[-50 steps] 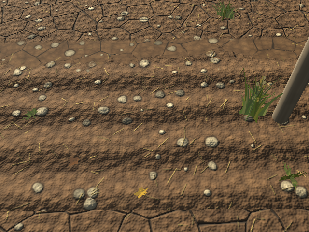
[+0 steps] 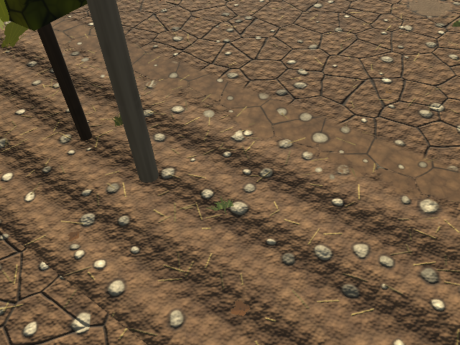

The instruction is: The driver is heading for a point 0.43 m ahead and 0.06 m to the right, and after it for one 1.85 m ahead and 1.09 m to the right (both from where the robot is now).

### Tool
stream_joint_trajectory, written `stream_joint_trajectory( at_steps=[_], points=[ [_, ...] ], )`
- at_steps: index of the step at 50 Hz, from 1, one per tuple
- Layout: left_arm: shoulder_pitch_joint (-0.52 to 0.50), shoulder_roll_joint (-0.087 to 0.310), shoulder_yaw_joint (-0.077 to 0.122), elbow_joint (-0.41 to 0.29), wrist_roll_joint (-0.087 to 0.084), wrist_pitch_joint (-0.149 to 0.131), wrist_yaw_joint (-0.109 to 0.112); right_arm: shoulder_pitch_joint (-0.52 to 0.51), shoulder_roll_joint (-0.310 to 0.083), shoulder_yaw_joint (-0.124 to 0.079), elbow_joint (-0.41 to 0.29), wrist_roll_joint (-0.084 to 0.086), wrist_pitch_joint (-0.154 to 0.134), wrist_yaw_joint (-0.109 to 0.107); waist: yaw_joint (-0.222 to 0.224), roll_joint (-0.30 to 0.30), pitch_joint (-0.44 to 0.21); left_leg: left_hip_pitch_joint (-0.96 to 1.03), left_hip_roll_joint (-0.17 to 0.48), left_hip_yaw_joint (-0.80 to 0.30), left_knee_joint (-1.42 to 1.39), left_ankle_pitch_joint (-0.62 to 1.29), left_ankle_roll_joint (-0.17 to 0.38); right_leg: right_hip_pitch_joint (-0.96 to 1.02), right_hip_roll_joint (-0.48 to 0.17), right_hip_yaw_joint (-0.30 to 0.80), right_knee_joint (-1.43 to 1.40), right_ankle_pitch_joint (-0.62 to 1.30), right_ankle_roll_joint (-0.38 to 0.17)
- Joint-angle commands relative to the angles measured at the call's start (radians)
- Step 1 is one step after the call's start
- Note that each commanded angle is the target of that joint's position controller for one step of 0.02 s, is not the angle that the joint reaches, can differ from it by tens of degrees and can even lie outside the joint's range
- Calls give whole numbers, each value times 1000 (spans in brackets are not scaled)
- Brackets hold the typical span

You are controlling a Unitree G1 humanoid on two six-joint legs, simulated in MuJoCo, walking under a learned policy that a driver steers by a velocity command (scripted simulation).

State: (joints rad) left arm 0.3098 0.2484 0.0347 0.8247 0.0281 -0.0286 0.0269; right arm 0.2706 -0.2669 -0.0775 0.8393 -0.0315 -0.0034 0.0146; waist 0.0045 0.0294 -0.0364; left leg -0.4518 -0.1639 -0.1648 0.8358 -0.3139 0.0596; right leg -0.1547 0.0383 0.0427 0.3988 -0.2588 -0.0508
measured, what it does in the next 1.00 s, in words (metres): walks ahead: left foot, then right foot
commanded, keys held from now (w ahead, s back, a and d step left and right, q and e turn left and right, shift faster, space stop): w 0.42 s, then w+e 0.22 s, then e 0.34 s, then w+e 0.02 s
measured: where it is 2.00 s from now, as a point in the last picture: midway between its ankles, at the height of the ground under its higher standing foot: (278, 291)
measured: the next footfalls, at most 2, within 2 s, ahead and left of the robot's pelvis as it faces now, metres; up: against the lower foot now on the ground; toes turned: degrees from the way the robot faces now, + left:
left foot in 0.36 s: +0.29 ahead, +0.11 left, +0.00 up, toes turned +3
right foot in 0.88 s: +0.55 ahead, -0.06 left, +0.00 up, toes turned -13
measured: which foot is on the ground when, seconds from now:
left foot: up 0.00-0.34, down 0.36-0.88, up 0.90-1.00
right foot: down 0.00-0.38, up 0.40-0.86, down 0.88-1.00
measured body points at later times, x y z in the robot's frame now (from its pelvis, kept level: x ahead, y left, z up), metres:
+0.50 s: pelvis +0.21 +0.04 -0.01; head +0.24 +0.05 +0.44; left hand +0.17 +0.29 -0.16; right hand +0.36 -0.20 -0.12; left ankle +0.25 +0.11 -0.75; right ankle +0.10 -0.09 -0.66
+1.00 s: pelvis +0.43 +0.01 -0.02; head +0.47 -0.01 +0.43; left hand +0.60 +0.24 -0.14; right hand +0.43 -0.25 -0.17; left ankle +0.36 +0.14 -0.64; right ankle +0.51 -0.05 -0.75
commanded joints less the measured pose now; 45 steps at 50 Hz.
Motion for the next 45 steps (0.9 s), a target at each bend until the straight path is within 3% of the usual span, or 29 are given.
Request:
stream_joint_trajectory(
  at_steps=[1, 7, 11, 13, 14, 16, 17, 18, 19, 20, 21, 22, 23, 25, 28, 32, 35, 37, 40, 41, 42, 43, 44, 45],
  points=[
    [-14, 124, 34, -31, -10, -33, -13, -5, -102, -20, -33, -16, -25, 21, -18, -162, 127, -258, 76, 9, 145, 74, -28, 92, -230, 287, -274, -199, -94],
    [174, 97, 35, 69, -15, -51, -25, -231, -42, 16, -85, -11, -28, 27, 63, -153, 144, -339, 181, 166, 37, 164, -73, 188, -212, 190, -267, 155, -126],
    [254, 103, 32, 116, -8, -55, -19, -359, -8, 41, -121, -1, -35, 34, 101, -156, 142, -252, 171, 233, -138, 167, -68, 204, -212, 138, -222, 396, -125],
    [270, 111, 30, 133, -4, -54, -17, -387, -8, 46, -129, 4, -40, 32, 100, -162, 142, -190, 156, 253, -203, 144, -45, 207, -227, 131, -195, 481, -129],
    [269, 115, 29, 139, -3, -53, -15, -386, -13, 47, -130, 6, -42, 29, 89, -166, 139, -147, 148, 258, -229, 133, -27, 205, -239, 130, -179, 529, -128],
    [240, 123, 27, 146, -6, -52, -13, -302, -32, 40, -107, 8, -47, 17, 27, -166, 103, 35, 111, 264, -290, 113, 15, 178, -250, 106, -95, 748, -106],
    [227, 128, 27, 151, -13, -52, -12, -194, -51, 30, -68, 7, -51, 6, -26, -146, 48, 189, 87, 267, -346, 135, 40, 162, -234, 77, 19, 866, -88],
    [208, 127, 24, 149, -21, -53, -14, -36, -88, 15, -17, 0, -61, -8, -100, -114, -38, 421, 109, 237, -381, 174, 70, 71, -198, 32, 194, 834, -66],
    [186, 91, 11, 113, -25, -56, -18, 141, -163, -5, 11, -24, -69, -24, -169, -26, -164, 679, 333, -4, -409, 7, 121, -128, -158, -2, 460, 508, -50],
    [289, -15, -9, 98, -45, -50, -21, 185, -240, -22, 25, -24, -61, -24, -117, 221, -285, 860, 612, -466, -503, -28, 244, -414, 3, -74, 799, -249, -16],
    [209, 120, 28, 111, -11, -41, -13, 131, -171, -11, 22, 14, -53, -17, -116, 36, -181, 728, 562, -476, -548, -59, 225, -475, -37, 15, 856, -211, -37],
    [150, 95, 28, 91, -13, -45, -22, 23, -124, 4, 12, 17, -55, -14, -64, 37, -40, 584, 517, -308, -576, -3, 200, -482, -75, 24, 836, -118, -44],
    [128, 65, 21, 95, -16, -46, -27, -30, -76, 15, 8, 12, -65, -10, -41, 20, 26, 469, 467, -195, -614, 101, 174, -449, -100, 21, 795, -67, -42],
    [147, 42, 22, 114, 3, -22, -40, -49, -32, 29, 25, 14, -81, -17, 7, 49, 76, 347, 392, -41, -664, 184, 122, -381, -121, 16, 738, -34, -26],
    [118, 30, 31, 108, 5, 3, -56, 6, -39, 29, 59, 22, -109, -19, 29, 50, 98, 318, 378, 58, -707, 274, 111, -404, -115, 7, 711, 16, -12],
    [-49, 19, 32, 51, 2, 9, -68, 68, -31, 33, 88, 15, -117, -24, 11, 37, 144, 333, 366, 166, -734, 362, 99, -531, -123, -8, 608, 163, 6],
    [-146, -15, 13, 11, 1, -2, -72, 64, -29, 42, 98, 23, -117, -33, 12, 27, 152, 304, 335, 292, -662, 726, 69, -439, -90, -94, 399, 267, 10],
    [-203, -25, 2, -11, 2, -5, -74, 108, -41, 44, 116, 27, -114, -43, -12, 30, 133, 340, 337, 324, -616, 828, 54, -381, -61, -153, 296, 311, -1],
    [-140, 8, 8, -6, 14, -7, -68, 114, -79, 34, 127, 24, -101, -63, 17, 62, 76, 429, 360, 344, -453, 1035, 33, -286, -6, -183, 241, 227, -42],
    [-106, 27, 14, -2, 26, -9, -60, 99, -97, 28, 122, 29, -94, -75, 35, 61, 50, 457, 376, 339, -369, 1098, 30, -255, 17, -185, 216, 163, -55],
    [-37, 50, 23, 13, 29, -17, -55, 95, -109, 23, 119, 26, -84, -81, 61, 62, 10, 466, 381, 339, -234, 1083, 29, -184, 33, -169, 171, 150, -76],
    [61, 76, 36, 42, 34, -31, -48, 82, -113, 20, 111, 29, -74, -79, 108, 38, -45, 433, 356, 350, -34, 930, 14, -63, 40, -143, 58, 240, -101],
    [123, 162, 59, 45, 33, -39, -37, 107, -93, 22, 84, 32, -72, -73, 123, -68, -132, 264, 287, 371, 269, 493, -18, 133, -123, 32, 76, 602, -158],
    [80, 257, 86, 14, 7, -21, -30, 227, -2, 36, 50, 48, -66, -61, 30, -262, -269, -69, 84, 305, 656, -346, -69, 421, -435, 457, 147, 1255, -380]
  ],
)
